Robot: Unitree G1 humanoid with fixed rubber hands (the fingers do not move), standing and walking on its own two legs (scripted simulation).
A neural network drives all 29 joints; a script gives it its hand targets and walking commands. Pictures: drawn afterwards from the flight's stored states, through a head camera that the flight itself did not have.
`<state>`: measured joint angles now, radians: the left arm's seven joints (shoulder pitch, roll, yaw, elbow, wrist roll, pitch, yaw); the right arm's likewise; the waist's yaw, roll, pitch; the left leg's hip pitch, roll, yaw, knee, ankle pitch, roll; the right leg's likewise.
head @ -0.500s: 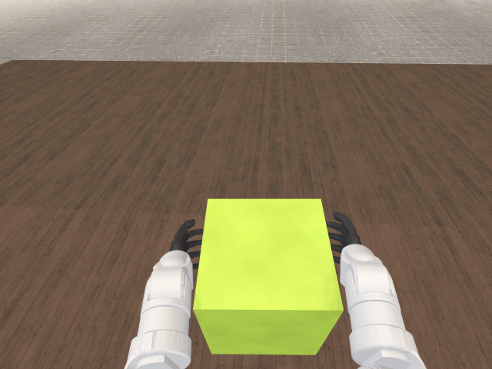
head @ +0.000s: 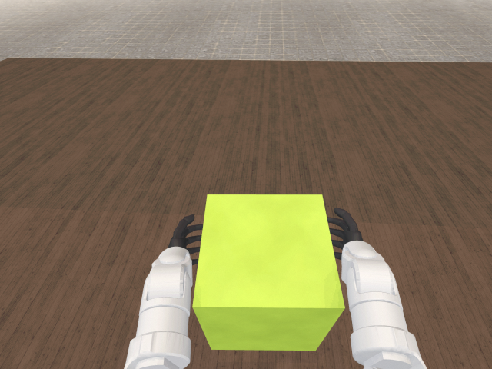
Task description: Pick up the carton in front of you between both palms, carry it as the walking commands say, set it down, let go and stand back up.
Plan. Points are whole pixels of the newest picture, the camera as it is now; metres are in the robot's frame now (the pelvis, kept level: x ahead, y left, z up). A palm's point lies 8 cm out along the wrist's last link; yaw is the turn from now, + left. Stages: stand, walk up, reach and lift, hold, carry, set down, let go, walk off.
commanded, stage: reach and lift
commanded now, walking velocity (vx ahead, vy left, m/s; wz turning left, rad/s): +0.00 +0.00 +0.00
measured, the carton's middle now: (263, 276) +0.29 +0.00 -0.05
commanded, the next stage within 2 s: hold in 0.30 s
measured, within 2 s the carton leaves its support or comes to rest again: neither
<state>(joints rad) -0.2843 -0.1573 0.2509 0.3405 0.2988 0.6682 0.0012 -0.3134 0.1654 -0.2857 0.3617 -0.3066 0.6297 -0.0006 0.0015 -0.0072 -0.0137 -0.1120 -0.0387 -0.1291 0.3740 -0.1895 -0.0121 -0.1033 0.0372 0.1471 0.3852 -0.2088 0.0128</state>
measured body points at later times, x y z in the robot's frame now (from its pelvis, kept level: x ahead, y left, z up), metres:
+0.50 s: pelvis +0.00 +0.00 +0.00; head -0.05 +0.00 +0.45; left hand +0.30 +0.15 +0.05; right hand +0.30 -0.16 +0.05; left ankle +0.01 +0.13 -0.75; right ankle +0.01 -0.13 -0.75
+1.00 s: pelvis -0.01 +0.00 +0.00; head -0.06 +0.00 +0.45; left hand +0.30 +0.15 +0.04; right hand +0.30 -0.15 +0.05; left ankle +0.01 +0.13 -0.75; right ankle +0.01 -0.13 -0.75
